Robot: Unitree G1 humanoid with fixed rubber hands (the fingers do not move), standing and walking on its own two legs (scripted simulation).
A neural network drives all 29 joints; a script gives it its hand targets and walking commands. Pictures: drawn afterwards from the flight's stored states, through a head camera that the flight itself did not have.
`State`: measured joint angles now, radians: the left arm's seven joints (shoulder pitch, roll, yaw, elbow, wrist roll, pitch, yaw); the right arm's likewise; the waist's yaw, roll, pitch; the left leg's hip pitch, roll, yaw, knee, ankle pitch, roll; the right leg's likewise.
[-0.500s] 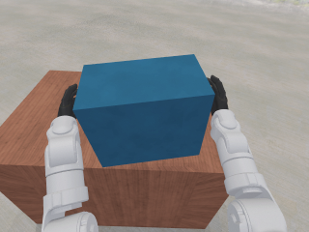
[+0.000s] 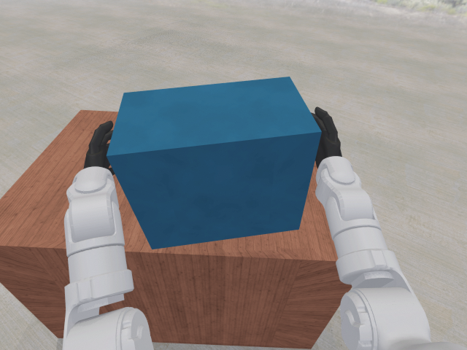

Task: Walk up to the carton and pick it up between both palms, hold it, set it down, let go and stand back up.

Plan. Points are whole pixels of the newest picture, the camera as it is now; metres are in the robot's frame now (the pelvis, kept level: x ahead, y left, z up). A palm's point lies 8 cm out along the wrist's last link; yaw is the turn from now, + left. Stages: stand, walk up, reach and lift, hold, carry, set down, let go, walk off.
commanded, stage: hold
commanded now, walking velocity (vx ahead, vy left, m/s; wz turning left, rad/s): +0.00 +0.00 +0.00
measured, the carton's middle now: (218, 166) +0.40 +0.00 +0.15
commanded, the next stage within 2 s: none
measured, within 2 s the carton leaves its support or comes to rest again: neither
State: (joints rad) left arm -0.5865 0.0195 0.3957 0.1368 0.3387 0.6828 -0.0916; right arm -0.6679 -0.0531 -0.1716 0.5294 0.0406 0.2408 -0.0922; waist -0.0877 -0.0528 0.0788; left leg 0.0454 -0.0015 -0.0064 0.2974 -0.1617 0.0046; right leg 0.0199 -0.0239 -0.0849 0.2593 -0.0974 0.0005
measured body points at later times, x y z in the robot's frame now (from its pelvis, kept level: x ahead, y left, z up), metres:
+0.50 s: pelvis +0.00 +0.00 +0.00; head -0.04 +0.02 +0.45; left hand +0.37 +0.20 +0.19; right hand +0.38 -0.18 +0.20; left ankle +0.02 +0.11 -0.75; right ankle +0.04 -0.12 -0.75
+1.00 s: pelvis +0.00 +0.00 +0.00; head -0.04 +0.02 +0.45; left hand +0.37 +0.20 +0.19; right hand +0.38 -0.18 +0.21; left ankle +0.02 +0.11 -0.75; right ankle +0.04 -0.12 -0.75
